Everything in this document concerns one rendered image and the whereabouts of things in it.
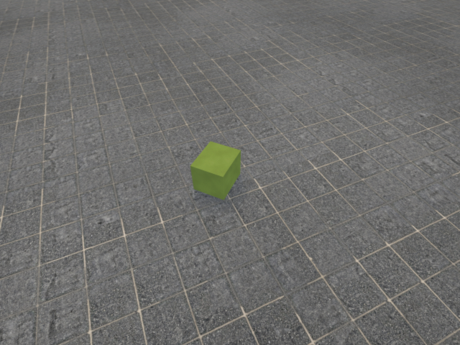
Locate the carton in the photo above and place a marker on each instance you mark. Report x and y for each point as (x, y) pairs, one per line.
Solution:
(216, 169)

